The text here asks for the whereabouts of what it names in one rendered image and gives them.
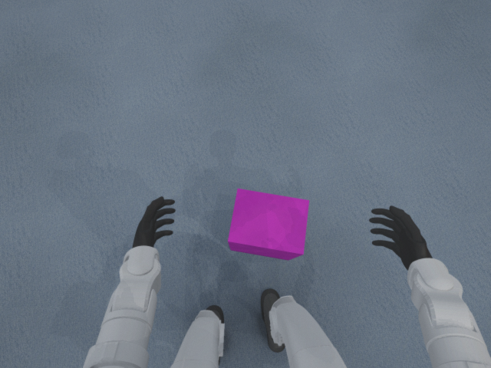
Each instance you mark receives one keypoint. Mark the robot right foot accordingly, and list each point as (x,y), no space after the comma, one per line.
(268,298)

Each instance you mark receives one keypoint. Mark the robot left hand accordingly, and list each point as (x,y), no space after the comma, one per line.
(146,231)

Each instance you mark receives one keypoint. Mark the robot right forearm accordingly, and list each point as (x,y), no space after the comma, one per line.
(450,332)

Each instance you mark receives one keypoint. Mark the robot left forearm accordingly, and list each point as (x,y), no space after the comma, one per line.
(128,321)

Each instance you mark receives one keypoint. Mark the robot right hand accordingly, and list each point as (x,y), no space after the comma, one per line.
(408,243)

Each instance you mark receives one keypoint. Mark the carton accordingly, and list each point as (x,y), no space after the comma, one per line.
(268,225)

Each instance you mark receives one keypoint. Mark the robot left shin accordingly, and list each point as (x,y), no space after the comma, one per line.
(207,313)

